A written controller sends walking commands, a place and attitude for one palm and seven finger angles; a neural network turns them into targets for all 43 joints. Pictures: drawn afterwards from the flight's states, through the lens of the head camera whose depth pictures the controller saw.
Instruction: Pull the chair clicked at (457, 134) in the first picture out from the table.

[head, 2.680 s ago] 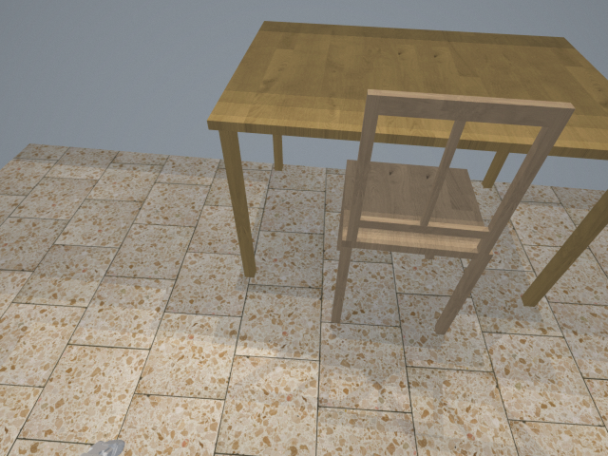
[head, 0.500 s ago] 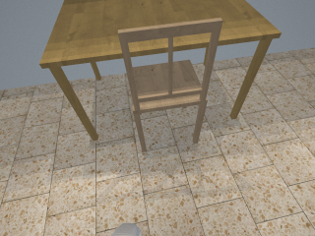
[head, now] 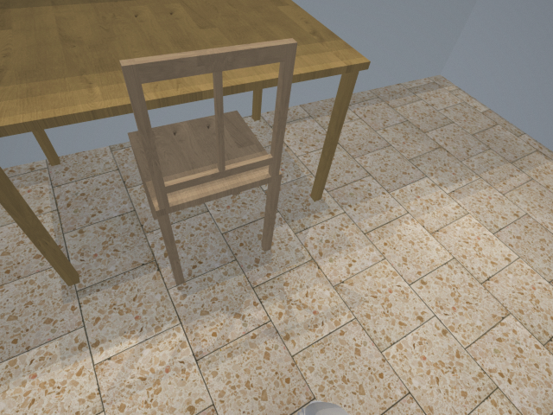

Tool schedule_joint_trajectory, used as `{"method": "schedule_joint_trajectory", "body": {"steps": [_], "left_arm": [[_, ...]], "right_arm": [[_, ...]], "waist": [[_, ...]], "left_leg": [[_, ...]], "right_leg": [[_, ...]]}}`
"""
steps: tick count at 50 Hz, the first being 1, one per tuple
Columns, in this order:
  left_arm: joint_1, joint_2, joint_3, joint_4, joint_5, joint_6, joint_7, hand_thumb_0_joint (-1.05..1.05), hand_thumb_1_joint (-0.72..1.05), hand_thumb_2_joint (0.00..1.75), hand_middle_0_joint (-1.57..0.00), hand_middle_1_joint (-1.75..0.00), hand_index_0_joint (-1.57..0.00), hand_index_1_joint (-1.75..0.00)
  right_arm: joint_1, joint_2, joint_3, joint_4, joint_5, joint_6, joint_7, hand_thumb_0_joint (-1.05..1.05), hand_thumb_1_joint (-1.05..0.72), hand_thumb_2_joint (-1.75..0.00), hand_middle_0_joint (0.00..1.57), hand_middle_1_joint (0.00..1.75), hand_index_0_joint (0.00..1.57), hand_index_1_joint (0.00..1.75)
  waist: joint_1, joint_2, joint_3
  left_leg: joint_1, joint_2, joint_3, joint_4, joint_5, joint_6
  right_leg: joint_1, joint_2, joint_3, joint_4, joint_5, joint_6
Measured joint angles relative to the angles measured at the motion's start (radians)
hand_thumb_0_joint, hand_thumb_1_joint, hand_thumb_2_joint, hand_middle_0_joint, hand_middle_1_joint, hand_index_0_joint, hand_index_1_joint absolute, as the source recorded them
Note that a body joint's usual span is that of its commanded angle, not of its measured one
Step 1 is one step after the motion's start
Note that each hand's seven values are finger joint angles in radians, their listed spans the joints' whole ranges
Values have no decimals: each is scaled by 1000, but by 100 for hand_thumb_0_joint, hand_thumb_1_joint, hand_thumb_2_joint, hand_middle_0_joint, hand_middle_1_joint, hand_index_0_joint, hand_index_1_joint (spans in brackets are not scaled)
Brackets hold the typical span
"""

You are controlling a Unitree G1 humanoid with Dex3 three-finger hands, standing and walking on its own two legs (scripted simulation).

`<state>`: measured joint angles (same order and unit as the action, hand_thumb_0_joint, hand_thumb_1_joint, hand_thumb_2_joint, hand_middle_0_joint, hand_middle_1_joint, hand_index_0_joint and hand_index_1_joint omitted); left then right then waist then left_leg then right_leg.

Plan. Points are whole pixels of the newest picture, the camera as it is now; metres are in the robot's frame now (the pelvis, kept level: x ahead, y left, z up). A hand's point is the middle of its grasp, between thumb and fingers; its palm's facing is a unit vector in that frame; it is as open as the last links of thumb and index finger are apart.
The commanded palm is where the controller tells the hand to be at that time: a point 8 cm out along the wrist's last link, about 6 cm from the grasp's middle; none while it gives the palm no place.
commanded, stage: walk to a spot facing it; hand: left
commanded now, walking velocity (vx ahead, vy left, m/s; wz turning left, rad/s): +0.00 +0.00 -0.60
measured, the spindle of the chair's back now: (219, 125) +0.77 +0.22 -0.07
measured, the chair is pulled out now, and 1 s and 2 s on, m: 0.00 0.00 0.00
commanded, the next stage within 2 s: none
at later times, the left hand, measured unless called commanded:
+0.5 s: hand (207, 406) +0.16 +0.12 -0.15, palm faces -0.29 -0.92 -0.25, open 7.4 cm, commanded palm none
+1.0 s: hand (187, 395) +0.17 +0.15 -0.17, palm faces -0.54 -0.82 -0.17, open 7.4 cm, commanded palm none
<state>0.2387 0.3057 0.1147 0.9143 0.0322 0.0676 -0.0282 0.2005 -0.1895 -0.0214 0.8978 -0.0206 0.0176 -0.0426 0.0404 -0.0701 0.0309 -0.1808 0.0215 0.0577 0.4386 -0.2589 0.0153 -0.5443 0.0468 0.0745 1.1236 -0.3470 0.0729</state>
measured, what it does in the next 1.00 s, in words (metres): steps on the spot, turning right: right foot, then left foot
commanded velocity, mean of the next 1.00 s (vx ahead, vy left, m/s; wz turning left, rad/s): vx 0.06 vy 0.00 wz -0.60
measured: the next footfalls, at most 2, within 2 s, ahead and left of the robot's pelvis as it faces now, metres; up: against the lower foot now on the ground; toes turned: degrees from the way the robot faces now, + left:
right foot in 0.26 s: +0.01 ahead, -0.15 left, +0.00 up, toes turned -16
left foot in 0.70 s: +0.10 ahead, +0.07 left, +0.00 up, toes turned -23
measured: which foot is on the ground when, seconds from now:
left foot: down 0.00-0.26, up 0.28-0.68, down 0.70-1.00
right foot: up 0.00-0.24, down 0.26-0.70, up 0.72-1.00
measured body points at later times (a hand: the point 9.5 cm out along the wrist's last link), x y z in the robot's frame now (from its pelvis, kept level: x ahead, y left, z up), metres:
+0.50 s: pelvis -0.01 -0.04 +0.00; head +0.02 -0.06 +0.44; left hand +0.17 +0.16 -0.13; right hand -0.05 -0.31 -0.15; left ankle +0.03 +0.11 -0.68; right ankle -0.03 -0.14 -0.74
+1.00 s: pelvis +0.02 +0.01 +0.00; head +0.05 +0.03 +0.45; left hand +0.20 +0.20 -0.16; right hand -0.08 -0.22 -0.12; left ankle +0.06 +0.09 -0.74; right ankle -0.09 -0.11 -0.65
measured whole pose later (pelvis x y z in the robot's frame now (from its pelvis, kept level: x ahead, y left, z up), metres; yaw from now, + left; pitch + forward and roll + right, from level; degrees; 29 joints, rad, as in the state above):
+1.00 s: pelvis +0.02 +0.01 +0.00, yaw -38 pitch -1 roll -2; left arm 0.27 0.26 0.10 0.96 0.04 0.09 -0.05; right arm 0.28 -0.16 -0.03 0.91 -0.02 -0.02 -0.03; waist 0.02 -0.05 0.02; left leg -0.15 0.09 0.23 0.43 -0.26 0.03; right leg -0.49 -0.06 -0.01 1.10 -0.32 0.07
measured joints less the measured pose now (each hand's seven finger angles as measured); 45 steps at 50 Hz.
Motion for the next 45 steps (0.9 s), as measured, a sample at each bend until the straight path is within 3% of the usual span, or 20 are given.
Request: {"method": "schedule_joint_trajectory", "body": {"steps": [6, 11, 13, 14, 16, 19, 22, 28, 34, 36, 39, 42, 45], "left_arm": [[-26, -22, -20, 14, -7, 18, -8, 1, 91, 89, -20, -30, -20, -30], [-74, -54, -38, 6, -10, 9, -13, 1, 91, 89, -20, -30, -20, -30], [-88, -60, -45, -8, -9, -7, -14, 1, 91, 89, -20, -30, -20, -30], [-100, -69, -47, -9, -6, -22, -9, 1, 91, 89, -20, -30, -20, -30], [-116, -87, -57, -16, -12, -37, 4, 1, 91, 89, -20, -30, -20, -30], [-112, -100, -58, -26, -16, -43, 22, 1, 90, 89, -20, -30, -20, -30], [-99, -100, -60, -25, -15, -41, 29, 0, 90, 89, -20, -30, -20, -30], [-65, -96, -62, -16, -9, -32, 25, 1, 90, 89, -21, -30, -20, -30], [-31, -80, -47, -9, -10, -17, 26, 1, 90, 89, -21, -30, -20, -30], [-23, -66, -37, -5, -17, -6, 26, 1, 90, 89, -21, -30, -20, -30], [-14, -47, -23, 8, -7, 6, 20, 1, 90, 89, -20, -30, -20, -30], [-4, -30, -11, 17, 0, 7, 6, 1, 91, 89, -20, -30, -20, -30], [14, -30, -8, 28, 1, 9, -4, 1, 91, 89, -20, -30, -20, -30]], "right_arm": [[34, -6, -9, 12, -5, -13, 7, 0, -90, -90, 20, 30, 20, 30], [59, -28, -25, 33, -8, -9, 17, 0, -90, -90, 20, 30, 20, 30], [81, -41, -33, 38, -5, -4, 21, 0, -90, -90, 20, 30, 20, 30], [85, -53, -38, 44, -2, 2, 23, 0, -90, -90, 20, 30, 20, 30], [82, -72, -45, 60, 0, 26, 17, 0, -90, -90, 20, 30, 20, 30], [76, -76, -48, 73, 1, 44, 14, 0, -91, -90, 20, 30, 20, 30], [55, -69, -48, 64, -1, 44, 17, 1, -91, -90, 20, 30, 20, 30], [1, -50, -47, 27, -1, 33, 21, 0, -91, -90, 20, 30, 20, 30], [-35, -22, -34, -8, 10, 11, 15, 0, -91, -90, 20, 30, 20, 30], [-35, -9, -26, -17, 9, -5, 12, 0, -91, -90, 20, 30, 20, 30], [-21, 9, -5, -25, 1, -10, 13, 0, -90, -90, 20, 30, 20, 30], [-2, 25, 7, -21, -2, -7, 9, 0, -90, -90, 20, 30, 20, 30], [19, 29, 8, -11, -3, -13, 9, 0, -90, -90, 20, 30, 20, 30]], "waist": [[-26, 31, 26], [-54, 64, 49], [-62, 76, 46], [-63, 96, 50], [-74, 125, 60], [-72, 121, 52], [-69, 103, 43], [-50, 81, 28], [-18, 45, 17], [-17, 24, 14], [-12, 9, 15], [-8, -3, 14], [-5, 2, 5]], "left_leg": [[16, 48, 82, 16, -21, -7], [-9, 97, 146, 92, -67, -36], [-40, 120, 163, 166, -105, -55], [-73, 138, 149, 245, -146, -64], [-158, 124, 65, 451, -243, -71], [-247, 95, 12, 635, -227, -81], [-286, 84, -7, 647, -173, -95], [-273, 59, -33, 510, -141, -101], [-148, 7, -28, 223, -109, -83], [-114, 0, -10, 141, -28, -29], [-90, 20, 28, 133, -35, 15], [-47, 35, 65, 70, -15, 17], [-14, 49, 106, 28, -1, 18]], "right_leg": [[82, -87, -65, -178, -41, 11], [185, -91, -116, -387, -48, -19], [255, -83, -134, -523, 41, -40], [255, -67, -137, -533, 60, -57], [246, -45, -137, -508, 39, -88], [268, -33, -114, -549, 48, -105], [286, -23, -77, -599, 82, -109], [282, 1, -2, -627, 112, -100], [245, 22, 76, -590, 107, -66], [210, 28, 94, -516, 43, -55], [117, 24, 31, -236, -104, -35], [53, -9, -18, -15, -49, -15], [37, -47, -43, 57, 4, -3]]}}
